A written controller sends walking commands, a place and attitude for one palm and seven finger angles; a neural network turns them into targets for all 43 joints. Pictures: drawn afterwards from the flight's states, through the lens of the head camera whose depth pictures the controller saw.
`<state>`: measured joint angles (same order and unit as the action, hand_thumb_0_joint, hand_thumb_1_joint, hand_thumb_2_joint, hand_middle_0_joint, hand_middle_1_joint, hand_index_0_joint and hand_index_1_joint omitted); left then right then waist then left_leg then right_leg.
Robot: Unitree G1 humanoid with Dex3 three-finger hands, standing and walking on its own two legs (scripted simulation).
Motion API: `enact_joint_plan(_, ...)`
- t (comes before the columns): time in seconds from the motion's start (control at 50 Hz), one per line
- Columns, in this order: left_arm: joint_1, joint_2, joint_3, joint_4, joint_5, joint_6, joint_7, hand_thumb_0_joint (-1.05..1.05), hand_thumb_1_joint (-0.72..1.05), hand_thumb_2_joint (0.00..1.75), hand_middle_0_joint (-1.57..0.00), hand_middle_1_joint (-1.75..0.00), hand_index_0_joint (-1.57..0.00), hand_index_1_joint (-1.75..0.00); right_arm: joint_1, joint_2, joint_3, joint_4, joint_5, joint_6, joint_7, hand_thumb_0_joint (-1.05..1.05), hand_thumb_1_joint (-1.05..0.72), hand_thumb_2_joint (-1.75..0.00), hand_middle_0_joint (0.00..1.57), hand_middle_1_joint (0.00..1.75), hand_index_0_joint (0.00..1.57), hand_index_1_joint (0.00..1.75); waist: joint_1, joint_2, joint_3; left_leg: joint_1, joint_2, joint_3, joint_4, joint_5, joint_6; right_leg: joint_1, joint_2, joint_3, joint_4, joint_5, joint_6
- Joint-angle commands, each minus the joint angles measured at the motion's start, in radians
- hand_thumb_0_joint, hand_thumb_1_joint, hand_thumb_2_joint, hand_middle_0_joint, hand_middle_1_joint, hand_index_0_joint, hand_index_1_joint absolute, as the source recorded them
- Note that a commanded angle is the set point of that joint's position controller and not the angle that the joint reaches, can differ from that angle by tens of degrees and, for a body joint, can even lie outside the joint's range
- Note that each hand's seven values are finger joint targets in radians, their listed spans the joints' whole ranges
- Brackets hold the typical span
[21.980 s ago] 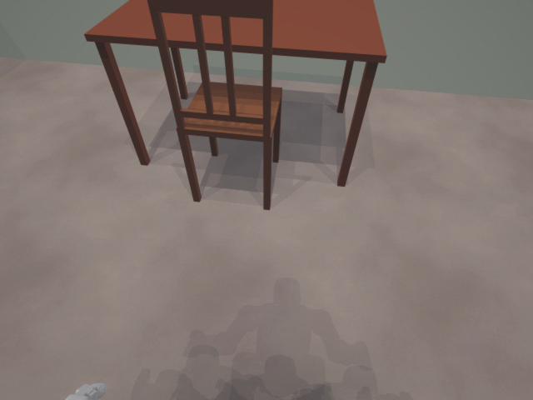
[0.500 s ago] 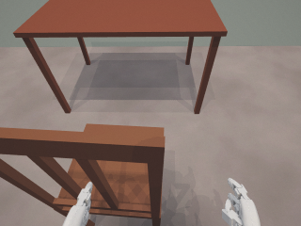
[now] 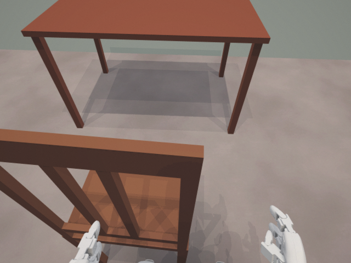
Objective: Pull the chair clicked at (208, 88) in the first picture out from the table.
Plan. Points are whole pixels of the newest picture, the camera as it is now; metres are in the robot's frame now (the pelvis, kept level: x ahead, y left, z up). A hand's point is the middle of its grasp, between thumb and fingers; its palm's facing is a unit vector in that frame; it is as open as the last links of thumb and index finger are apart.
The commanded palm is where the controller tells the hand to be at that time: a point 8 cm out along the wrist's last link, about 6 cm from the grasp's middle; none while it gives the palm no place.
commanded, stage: draw the hand back to the body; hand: left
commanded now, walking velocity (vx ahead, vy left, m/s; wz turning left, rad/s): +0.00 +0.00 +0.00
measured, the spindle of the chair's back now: (83, 205) +0.24 +0.22 +0.02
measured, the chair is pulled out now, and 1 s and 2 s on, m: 0.64 0.61 0.59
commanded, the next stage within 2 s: step back with the hand held close in 1.48 s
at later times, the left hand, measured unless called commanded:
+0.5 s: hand (77, 259) +0.13 +0.17 +0.10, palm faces +0.03 -0.96 -0.29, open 16.5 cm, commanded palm +0.09 +0.23 +0.14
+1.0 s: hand (17, 194) +0.18 +0.24 +0.19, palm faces +0.41 -0.78 -0.47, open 10.3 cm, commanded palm +0.15 +0.28 +0.24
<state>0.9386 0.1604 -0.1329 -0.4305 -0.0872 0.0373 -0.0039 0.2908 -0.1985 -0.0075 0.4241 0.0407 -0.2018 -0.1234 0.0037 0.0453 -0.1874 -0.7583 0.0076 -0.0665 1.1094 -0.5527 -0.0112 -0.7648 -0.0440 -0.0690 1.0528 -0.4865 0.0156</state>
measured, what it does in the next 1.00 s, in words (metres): rises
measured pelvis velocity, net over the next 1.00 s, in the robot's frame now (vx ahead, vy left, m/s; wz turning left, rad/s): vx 0.02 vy -0.01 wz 0.00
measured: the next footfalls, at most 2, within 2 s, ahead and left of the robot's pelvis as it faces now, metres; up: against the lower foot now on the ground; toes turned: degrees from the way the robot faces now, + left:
none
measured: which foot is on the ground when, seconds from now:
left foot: down 0.00-1.00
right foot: down 0.00-1.00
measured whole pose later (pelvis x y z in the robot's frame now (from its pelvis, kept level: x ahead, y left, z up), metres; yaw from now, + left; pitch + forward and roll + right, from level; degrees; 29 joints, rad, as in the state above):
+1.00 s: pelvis +0.02 -0.01 +0.07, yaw +0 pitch -3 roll -1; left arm 0.60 0.36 0.24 -0.44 -0.04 0.00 0.16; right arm 0.21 -0.23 0.03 0.66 0.02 -0.23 -0.13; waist 0.08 0.08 0.01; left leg -0.18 0.02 -0.05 0.60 -0.36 -0.02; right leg -0.20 -0.03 -0.07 0.58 -0.32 0.01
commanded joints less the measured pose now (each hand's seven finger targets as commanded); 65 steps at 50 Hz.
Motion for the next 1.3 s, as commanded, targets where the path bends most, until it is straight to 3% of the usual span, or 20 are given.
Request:
enact_joint_plan(0.0,0.016,0.08,0.121,-0.267,-0.055,-0.242,-0.019,0.0,-0.55,0.2,0.0,0.0,0.0,0.0,-0.076,-0.096,-0.053,-0.13,0.003,-0.093,0.005,0.0,-0.9,-0.9,0.2,0.3,0.2,0.3,0.009,-0.005,-0.034,0.019,-0.026,0.023,-0.157,0.238,0.022,0.065,0.034,-0.027,-0.137,0.121,-0.047)
enact_joint_plan(0.06,-0.002,0.057,0.103,-0.251,-0.068,-0.348,-0.062,0.0,-0.55,0.2,0.0,0.0,0.0,0.0,-0.099,-0.091,-0.054,-0.117,0.004,-0.098,0.025,0.0,-0.9,-0.9,0.2,0.3,0.2,0.3,0.006,-0.007,-0.021,-0.007,-0.021,0.021,-0.142,0.207,0.021,0.033,0.03,-0.023,-0.12,0.09,-0.044)
enact_joint_plan(0.1,-0.036,0.084,0.131,-0.233,-0.081,-0.416,-0.097,0.0,-0.55,0.2,0.0,0.0,0.0,0.0,-0.115,-0.093,-0.059,-0.11,0.006,-0.1,0.038,0.0,-0.9,-0.9,0.2,0.3,0.2,0.3,0.008,-0.011,-0.017,-0.035,-0.016,0.018,-0.124,0.192,0.021,0.028,0.028,-0.008,-0.11,0.075,-0.048)
enact_joint_plan(0.16,-0.042,0.139,0.193,-0.291,-0.123,-0.481,-0.142,0.0,-0.55,0.2,0.0,0.0,0.0,0.0,-0.129,-0.091,-0.061,-0.111,0.013,-0.104,0.045,0.0,-0.9,-0.9,0.2,0.3,0.2,0.3,0.029,0.005,-0.094,-0.011,-0.016,0.024,-0.116,0.207,0.024,0.075,0.024,0.013,-0.109,0.087,-0.049)
enact_joint_plan(0.2,-0.026,0.163,0.245,-0.294,-0.141,-0.451,-0.145,0.0,-0.55,0.2,0.0,0.0,0.0,0.0,-0.14,-0.091,-0.059,-0.119,0.023,-0.095,0.042,0.0,-0.9,-0.9,0.2,0.3,0.2,0.3,0.042,0.031,-0.117,0.018,-0.015,0.022,-0.144,0.215,0.025,0.126,0.023,0.009,-0.13,0.095,-0.05)
enact_joint_plan(0.22,-0.028,0.145,0.241,-0.275,-0.149,-0.425,-0.146,0.0,-0.55,0.2,0.0,0.0,0.0,0.0,-0.146,-0.09,-0.052,-0.118,0.029,-0.091,0.038,0.0,-0.9,-0.9,0.2,0.3,0.2,0.3,0.035,0.02,-0.089,0.031,-0.014,0.021,-0.164,0.195,0.024,0.126,0.022,0.002,-0.15,0.076,-0.046)
enact_joint_plan(0.28,-0.09,0.144,0.26,-0.253,-0.173,-0.344,-0.144,0.0,-0.55,0.2,0.0,0.0,0.0,0.0,-0.159,-0.095,-0.041,-0.122,0.039,-0.089,0.014,0.0,-0.9,-0.9,0.2,0.3,0.2,0.3,0.019,-0.062,-0.026,0.026,-0.008,0.014,-0.196,0.109,0.028,0.13,0.023,0.01,-0.221,-0.037,-0.035)
enact_joint_plan(0.38,-0.173,0.206,0.346,-0.304,-0.204,-0.334,-0.124,0.0,-0.37,0.29,-0.02,-0.04,-0.02,-0.04,-0.152,-0.095,-0.023,-0.089,0.04,-0.123,-0.01,0.0,-0.9,-0.9,0.2,0.3,0.2,0.3,0.031,-0.017,0.003,0.089,-0.003,0.007,-0.243,0.118,0.026,0.178,0.023,0.009,-0.271,-0.048,-0.04)
enact_joint_plan(0.4,-0.123,0.416,0.431,-0.279,-0.023,-0.217,0.017,0.0,-0.33,0.31,-0.03,-0.05,-0.03,-0.05,-0.132,-0.095,-0.018,-0.068,0.008,-0.081,-0.035,0.0,-0.9,-0.9,0.2,0.3,0.2,0.3,0.09,0.019,-0.062,0.141,0.027,0.015,-0.3,0.123,0.022,0.272,-0.005,0.065,-0.318,-0.017,-0.068)
enact_joint_plan(0.42,-0.119,0.271,0.331,-0.359,-0.012,-0.166,0.066,0.0,-0.3,0.32,-0.04,-0.05,-0.04,-0.05,-0.131,-0.074,0.003,-0.097,0.001,-0.066,-0.043,0.0,-0.9,-0.9,0.2,0.3,0.2,0.3,0.05,0.049,-0.005,0.167,0.018,0.026,-0.33,0.13,0.023,0.283,-0.017,0.043,-0.329,0.016,-0.058)
enact_joint_plan(0.46,-0.163,0.283,0.342,-0.34,0.024,-0.109,0.133,0.0,-0.22,0.36,-0.04,-0.07,-0.04,-0.07,-0.129,-0.075,0.007,-0.068,-0.003,-0.041,-0.052,0.0,-0.9,-0.9,0.2,0.3,0.2,0.3,0.045,0.067,0.063,0.196,0.029,0.027,-0.345,0.135,0.024,0.285,-0.013,0.025,-0.357,0.024,-0.058)
enact_joint_plan(0.5,-0.219,0.307,0.362,-0.322,0.033,-0.084,0.162,0.0,-0.15,0.39,-0.05,-0.08,-0.05,-0.08,-0.148,-0.082,0.015,-0.056,-0.004,-0.03,-0.059,0.0,-0.9,-0.9,0.2,0.3,0.2,0.3,0.042,0.018,0.12,0.224,0.031,0.022,-0.37,0.131,0.027,0.296,-0.011,0.03,-0.417,0.007,-0.058)
enact_joint_plan(0.64,-0.296,0.318,0.399,-0.291,0.049,-0.099,0.193,0.0,0.1,0.51,-0.09,-0.14,-0.09,-0.14,-0.176,-0.097,0.019,-0.015,-0.017,-0.054,-0.051,0.0,-0.9,-0.9,0.2,0.3,0.2,0.3,0.046,0.019,0.157,0.367,0.024,0.026,-0.484,0.127,0.028,0.384,-0.018,0.03,-0.52,0.018,-0.049)
enact_joint_plan(0.76,-0.346,0.325,0.442,-0.267,0.06,-0.124,0.196,0.0,0.32,0.62,-0.12,-0.18,-0.12,-0.18,-0.189,-0.109,0.009,0.032,-0.022,-0.079,-0.03,0.0,-0.9,-0.9,0.2,0.3,0.2,0.3,0.054,0.026,0.153,0.464,0.022,0.025,-0.562,0.251,0.03,0.48,-0.016,0.021,-0.547,0.173,-0.046)
enact_joint_plan(0.86,-0.435,0.372,0.504,-0.306,0.058,-0.136,0.201,0.0,0.5,0.71,-0.15,-0.22,-0.15,-0.22,-0.195,-0.115,0.009,0.062,-0.027,-0.093,-0.021,0.0,-0.9,-0.9,0.2,0.3,0.2,0.3,0.057,0.041,0.131,0.539,0.02,0.027,-0.605,0.349,0.03,0.546,-0.017,0.024,-0.57,0.286,-0.045)
enact_joint_plan(1.08,-0.612,0.42,0.61,-0.256,0.039,-0.144,0.191,0.0,0.9,0.9,-0.2,-0.3,-0.2,-0.3,-0.215,-0.126,0.008,0.104,-0.034,-0.076,0.007,0.0,-0.9,-0.9,0.2,0.3,0.2,0.3,0.062,0.042,0.125,0.625,0.021,0.032,-0.671,0.499,0.023,0.641,-0.013,0.019,-0.6,0.441,-0.037)
enact_joint_plan(1.1,-0.58,0.39,0.597,-0.204,0.038,-0.137,0.183,0.0,0.9,0.9,-0.2,-0.3,-0.2,-0.3,-0.221,-0.124,0.005,0.109,-0.034,-0.068,0.011,0.0,-0.9,-0.9,0.2,0.3,0.2,0.3,0.063,0.034,0.143,0.615,0.021,0.033,-0.673,0.52,0.021,0.65,-0.01,0.02,-0.607,0.461,-0.04)
enact_joint_plan(1.14,-0.508,0.33,0.564,-0.115,0.028,-0.128,0.164,0.0,0.9,0.9,-0.2,-0.3,-0.2,-0.3,-0.224,-0.119,-0.001,0.106,-0.033,-0.038,0.023,0.0,-0.9,-0.9,0.2,0.3,0.2,0.3,0.062,-0.056,0.165,0.616,0.028,0.046,-0.675,0.55,0.027,0.65,-0.009,0.012,-0.612,0.506,-0.03)
enact_joint_plan(1.22,-0.527,0.35,0.566,-0.17,0.03,-0.129,0.153,0.0,0.9,0.9,-0.2,-0.3,-0.2,-0.3,-0.235,-0.119,-0.006,0.092,-0.033,-0.01,0.032,0.0,-0.9,-0.9,0.2,0.3,0.2,0.3,0.063,-0.006,0.13,0.636,0.027,0.059,-0.683,0.563,0.03,0.676,-0.015,0.021,-0.624,0.532,-0.028)
enact_joint_plan(1.28,-0.529,0.368,0.583,-0.185,0.033,-0.132,0.157,0.0,0.9,0.9,-0.2,-0.3,-0.2,-0.3,-0.234,-0.121,-0.01,0.088,-0.033,-0.001,0.032,0.0,-0.9,-0.9,0.2,0.3,0.2,0.3,0.066,-0.013,0.114,0.649,0.027,0.059,-0.688,0.573,0.033,0.684,-0.015,0.021,-0.627,0.538,-0.028)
